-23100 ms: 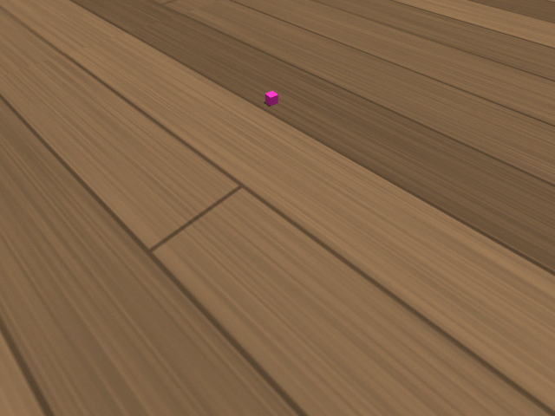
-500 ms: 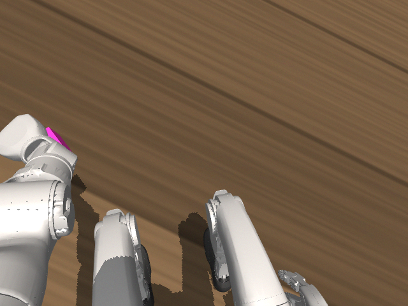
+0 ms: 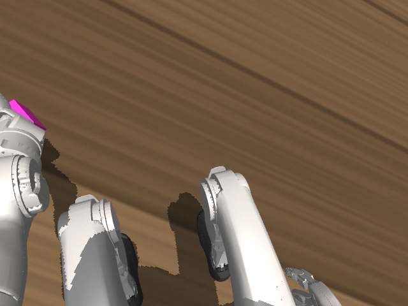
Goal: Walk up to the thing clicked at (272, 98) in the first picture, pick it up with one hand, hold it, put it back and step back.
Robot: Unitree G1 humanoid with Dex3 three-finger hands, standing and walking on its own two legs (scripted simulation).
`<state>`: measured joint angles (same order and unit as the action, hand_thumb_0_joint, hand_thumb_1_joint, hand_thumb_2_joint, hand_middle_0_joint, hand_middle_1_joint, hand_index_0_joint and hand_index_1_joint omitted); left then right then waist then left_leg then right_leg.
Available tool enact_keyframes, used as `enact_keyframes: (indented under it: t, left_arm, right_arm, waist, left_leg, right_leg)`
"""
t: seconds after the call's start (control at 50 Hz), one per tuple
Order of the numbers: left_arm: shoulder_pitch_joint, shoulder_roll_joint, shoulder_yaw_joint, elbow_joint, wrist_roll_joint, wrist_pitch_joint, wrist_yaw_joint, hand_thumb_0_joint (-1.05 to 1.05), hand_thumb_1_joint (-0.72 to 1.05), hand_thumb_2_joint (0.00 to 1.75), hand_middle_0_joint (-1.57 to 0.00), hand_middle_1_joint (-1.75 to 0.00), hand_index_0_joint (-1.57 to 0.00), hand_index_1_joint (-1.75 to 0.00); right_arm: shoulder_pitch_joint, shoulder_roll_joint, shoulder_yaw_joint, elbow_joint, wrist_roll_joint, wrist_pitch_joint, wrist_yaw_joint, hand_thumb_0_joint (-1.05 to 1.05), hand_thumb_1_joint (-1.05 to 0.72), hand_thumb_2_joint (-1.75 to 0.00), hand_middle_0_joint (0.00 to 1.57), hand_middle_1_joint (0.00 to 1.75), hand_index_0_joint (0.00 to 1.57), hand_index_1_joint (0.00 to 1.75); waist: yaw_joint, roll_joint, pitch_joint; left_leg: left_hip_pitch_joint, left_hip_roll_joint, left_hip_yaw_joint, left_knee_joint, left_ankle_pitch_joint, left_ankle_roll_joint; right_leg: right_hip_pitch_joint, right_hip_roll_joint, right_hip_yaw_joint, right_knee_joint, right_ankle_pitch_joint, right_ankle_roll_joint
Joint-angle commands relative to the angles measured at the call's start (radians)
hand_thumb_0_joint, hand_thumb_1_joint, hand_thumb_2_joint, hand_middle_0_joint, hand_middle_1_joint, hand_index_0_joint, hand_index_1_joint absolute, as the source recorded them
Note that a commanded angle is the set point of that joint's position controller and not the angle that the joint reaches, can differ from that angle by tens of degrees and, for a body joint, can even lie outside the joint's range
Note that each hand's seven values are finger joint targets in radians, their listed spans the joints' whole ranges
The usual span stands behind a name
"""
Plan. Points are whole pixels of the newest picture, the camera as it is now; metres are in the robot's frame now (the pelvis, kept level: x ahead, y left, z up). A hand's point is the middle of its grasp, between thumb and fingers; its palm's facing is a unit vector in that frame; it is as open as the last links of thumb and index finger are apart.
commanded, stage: crouch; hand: left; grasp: from above
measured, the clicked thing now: (18, 123) +0.50 +0.29 -0.19
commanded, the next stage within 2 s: lower in 0.56 s
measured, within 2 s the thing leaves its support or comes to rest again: neither
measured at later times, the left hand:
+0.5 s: hand (18, 125) +0.50 +0.29 -0.19, palm faces -0.26 -0.32 -0.91, open 8.4 cm
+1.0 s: hand (31, 132) +0.49 +0.28 -0.24, palm faces -0.30 -0.32 -0.90, open 8.4 cm
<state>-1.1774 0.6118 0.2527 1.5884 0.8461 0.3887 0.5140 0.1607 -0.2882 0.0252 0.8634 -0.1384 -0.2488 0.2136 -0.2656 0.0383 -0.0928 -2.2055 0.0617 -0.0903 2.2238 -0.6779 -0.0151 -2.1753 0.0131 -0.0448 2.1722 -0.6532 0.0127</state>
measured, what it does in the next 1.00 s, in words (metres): lowers itself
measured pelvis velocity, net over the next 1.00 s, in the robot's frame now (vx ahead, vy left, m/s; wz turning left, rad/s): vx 0.00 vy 0.00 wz -0.06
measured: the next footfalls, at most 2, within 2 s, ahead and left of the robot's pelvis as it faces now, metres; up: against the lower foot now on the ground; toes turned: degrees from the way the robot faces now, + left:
none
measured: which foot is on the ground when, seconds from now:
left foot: down 0.00-1.00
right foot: down 0.00-1.00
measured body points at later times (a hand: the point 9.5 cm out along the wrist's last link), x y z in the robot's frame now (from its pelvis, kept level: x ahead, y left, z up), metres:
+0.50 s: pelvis +0.00 +0.01 -0.05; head +0.25 +0.04 +0.32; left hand +0.51 +0.30 -0.14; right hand -0.01 -0.25 -0.16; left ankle +0.08 +0.13 -0.35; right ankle +0.10 -0.12 -0.35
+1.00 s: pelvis +0.00 +0.00 -0.07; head +0.28 +0.04 +0.29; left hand +0.51 +0.30 -0.19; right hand -0.01 -0.26 -0.16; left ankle +0.08 +0.13 -0.35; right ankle +0.10 -0.12 -0.35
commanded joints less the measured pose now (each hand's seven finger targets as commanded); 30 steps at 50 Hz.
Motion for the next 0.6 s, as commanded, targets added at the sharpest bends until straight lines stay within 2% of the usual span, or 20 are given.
enact_keyframes:
  t: [0.0,0.02,0.06,0.08,0.12,0.14,0.18,0.2,0.22,0.26,0.28,0.3,0.32,0.34,0.46,0.48,0.52,0.54,0.58]
  left_arm:
    - [-0.434,0.293,-0.015,-0.114,0.041,-0.024,0.050,0.00,0.78,0.34,-1.15,-0.45,-1.20,-0.40]
    - [-0.421,0.307,-0.012,-0.087,0.044,-0.026,0.054,0.00,0.79,0.31,-1.17,-0.43,-1.21,-0.39]
    - [-0.427,0.282,-0.036,-0.057,0.053,-0.035,0.045,0.00,0.79,0.29,-1.16,-0.42,-1.21,-0.37]
    - [-0.444,0.316,-0.027,-0.078,0.059,-0.042,0.045,0.00,0.79,0.29,-1.15,-0.44,-1.20,-0.39]
    - [-0.459,0.335,-0.012,-0.081,0.063,-0.046,0.049,0.00,0.79,0.28,-1.15,-0.44,-1.20,-0.39]
    - [-0.433,0.325,-0.013,-0.057,0.064,-0.038,0.052,0.00,0.80,0.31,-1.17,-0.45,-1.22,-0.40]
    - [-0.455,0.329,-0.012,-0.060,0.072,-0.038,0.057,0.00,0.80,0.32,-1.16,-0.46,-1.21,-0.41]
    - [-0.457,0.332,-0.012,-0.050,0.079,-0.035,0.059,0.00,0.81,0.32,-1.16,-0.47,-1.21,-0.41]
    - [-0.470,0.349,-0.003,-0.071,0.080,-0.040,0.064,0.00,0.79,0.31,-1.16,-0.44,-1.21,-0.39]
    - [-0.473,0.326,-0.015,-0.050,0.079,-0.039,0.058,0.00,0.82,0.33,-1.18,-0.44,-1.23,-0.40]
    - [-0.484,0.345,-0.012,-0.082,0.081,-0.045,0.056,0.00,0.79,0.34,-1.17,-0.43,-1.21,-0.39]
    - [-0.464,0.337,-0.016,-0.043,0.087,-0.043,0.052,0.00,0.79,0.32,-1.17,-0.43,-1.21,-0.38]
    - [-0.469,0.342,-0.018,-0.089,0.084,-0.048,0.045,0.00,0.78,0.31,-1.16,-0.42,-1.20,-0.38]
    - [-0.464,0.368,-0.009,-0.071,0.083,-0.046,0.048,0.00,0.78,0.34,-1.17,-0.43,-1.20,-0.39]
    - [-0.451,0.364,-0.001,-0.093,0.091,-0.045,0.049,0.00,0.80,0.38,-1.18,-0.46,-1.22,-0.42]
    - [-0.437,0.344,-0.014,-0.076,0.085,-0.043,0.046,0.00,0.79,0.37,-1.18,-0.44,-1.21,-0.41]
    - [-0.437,0.368,-0.001,-0.094,0.089,-0.044,0.045,0.00,0.79,0.38,-1.19,-0.43,-1.21,-0.40]
    - [-0.429,0.346,-0.007,-0.073,0.080,-0.043,0.041,0.00,0.77,0.38,-1.18,-0.43,-1.20,-0.40]
    - [-0.426,0.377,0.002,-0.098,0.082,-0.048,0.039,0.00,0.76,0.38,-1.17,-0.42,-1.19,-0.39]
  right_arm:
    - [0.240,-0.213,-0.047,0.010,-0.007,-0.023,-0.001,0.00,-0.91,-0.90,0.20,0.30,0.20,0.30]
    - [0.229,-0.219,-0.045,0.014,-0.008,-0.024,-0.001,0.00,-0.91,-0.90,0.20,0.30,0.20,0.30]
    - [0.234,-0.212,-0.033,0.015,-0.013,-0.029,0.002,0.00,-0.91,-0.90,0.20,0.30,0.20,0.30]
    - [0.233,-0.223,-0.031,0.017,-0.013,-0.032,0.001,0.00,-0.91,-0.90,0.20,0.30,0.20,0.30]
    - [0.252,-0.234,-0.021,0.012,-0.014,-0.035,0.005,0.00,-0.91,-0.90,0.20,0.30,0.20,0.30]
    - [0.251,-0.231,-0.019,0.013,-0.014,-0.034,0.007,0.00,-0.91,-0.90,0.20,0.30,0.20,0.30]
    - [0.259,-0.245,-0.016,0.012,-0.018,-0.033,0.012,0.00,-0.91,-0.90,0.20,0.30,0.20,0.30]
    - [0.263,-0.250,-0.013,0.011,-0.018,-0.033,0.014,0.00,-0.92,-0.90,0.20,0.30,0.20,0.30]
    - [0.263,-0.255,-0.013,0.012,-0.017,-0.033,0.015,0.00,-0.91,-0.90,0.20,0.30,0.20,0.30]
    - [0.266,-0.255,-0.008,0.014,-0.025,-0.034,0.022,0.00,-0.91,-0.90,0.20,0.30,0.20,0.30]
    - [0.267,-0.261,-0.008,0.016,-0.021,-0.034,0.024,0.00,-0.92,-0.90,0.20,0.30,0.20,0.30]
    - [0.275,-0.263,-0.004,0.018,-0.023,-0.034,0.027,0.00,-0.92,-0.90,0.20,0.30,0.20,0.30]
    - [0.273,-0.259,0.000,0.008,-0.024,-0.034,0.031,0.00,-0.91,-0.90,0.20,0.30,0.20,0.30]
    - [0.269,-0.268,-0.001,0.012,-0.024,-0.034,0.031,0.00,-0.92,-0.90,0.20,0.30,0.20,0.30]
    - [0.295,-0.280,0.004,0.007,-0.026,-0.030,0.048,0.00,-0.92,-0.90,0.20,0.30,0.20,0.30]
    - [0.292,-0.274,0.004,0.005,-0.027,-0.030,0.051,0.00,-0.92,-0.90,0.20,0.30,0.20,0.30]
    - [0.299,-0.287,0.003,0.009,-0.029,-0.033,0.054,0.00,-0.92,-0.90,0.20,0.30,0.20,0.30]
    - [0.301,-0.286,0.005,0.005,-0.027,-0.031,0.057,0.00,-0.92,-0.90,0.20,0.30,0.20,0.30]
    - [0.295,-0.289,0.004,0.005,-0.024,-0.031,0.059,0.00,-0.92,-0.90,0.20,0.30,0.20,0.30]
  waist:
    - [-0.024,0.206,-0.705]
    - [-0.021,0.207,-0.695]
    - [-0.047,0.197,-0.660]
    - [-0.037,0.207,-0.675]
    - [-0.034,0.234,-0.700]
    - [-0.035,0.235,-0.701]
    - [-0.045,0.269,-0.703]
    - [-0.053,0.266,-0.690]
    - [-0.042,0.294,-0.690]
    - [-0.066,0.295,-0.644]
    - [-0.057,0.310,-0.649]
    - [-0.069,0.296,-0.625]
    - [-0.063,0.305,-0.643]
    - [-0.048,0.300,-0.657]
    - [-0.061,0.313,-0.656]
    - [-0.063,0.314,-0.645]
    - [-0.062,0.326,-0.641]
    - [-0.069,0.310,-0.615]
    - [-0.050,0.319,-0.625]
  left_leg:
    - [0.393,-0.029,0.086,-0.149,0.165,0.040]
    - [0.378,-0.029,0.082,-0.146,0.148,0.040]
    - [0.352,-0.029,0.079,-0.131,0.124,0.041]
    - [0.349,-0.030,0.076,-0.124,0.125,0.041]
    - [0.369,-0.029,0.070,-0.119,0.159,0.036]
    - [0.398,-0.026,0.063,-0.118,0.177,0.031]
    - [0.410,-0.024,0.053,-0.110,0.192,0.028]
    - [0.404,-0.024,0.048,-0.109,0.188,0.028]
    - [0.407,-0.024,0.043,-0.109,0.185,0.024]
    - [0.403,-0.022,0.034,-0.099,0.167,0.026]
    - [0.401,-0.022,0.033,-0.100,0.170,0.024]
    - [0.387,-0.023,0.035,-0.092,0.163,0.026]
    - [0.397,-0.023,0.037,-0.085,0.175,0.026]
    - [0.377,-0.024,0.044,-0.077,0.171,0.030]
    - [0.378,-0.025,0.041,-0.057,0.199,0.027]
    - [0.376,-0.023,0.042,-0.053,0.202,0.026]
    - [0.387,-0.023,0.033,-0.055,0.203,0.024]
    - [0.370,-0.023,0.033,-0.053,0.197,0.025]
    - [0.366,-0.024,0.034,-0.053,0.195,0.025]
  right_leg:
    - [0.418,0.033,-0.041,-0.237,0.175,-0.026]
    - [0.398,0.034,-0.047,-0.227,0.148,-0.028]
    - [0.389,0.040,-0.054,-0.221,0.126,-0.027]
    - [0.381,0.040,-0.057,-0.208,0.121,-0.028]
    - [0.386,0.036,-0.069,-0.182,0.159,-0.030]
    - [0.376,0.037,-0.077,-0.167,0.177,-0.032]
    - [0.348,0.039,-0.089,-0.145,0.193,-0.036]
    - [0.332,0.039,-0.093,-0.140,0.190,-0.036]
    - [0.306,0.034,-0.095,-0.122,0.185,-0.039]
    - [0.262,0.036,-0.106,-0.111,0.171,-0.039]
    - [0.263,0.036,-0.105,-0.106,0.171,-0.040]
    - [0.263,0.037,-0.107,-0.105,0.167,-0.039]
    - [0.272,0.040,-0.106,-0.102,0.174,-0.039]
    - [0.286,0.043,-0.103,-0.105,0.171,-0.037]
    - [0.286,0.041,-0.112,-0.081,0.202,-0.037]
    - [0.279,0.046,-0.115,-0.075,0.204,-0.038]
    - [0.257,0.042,-0.121,-0.065,0.203,-0.039]
    - [0.258,0.045,-0.121,-0.070,0.200,-0.038]
    - [0.260,0.044,-0.119,-0.066,0.196,-0.039]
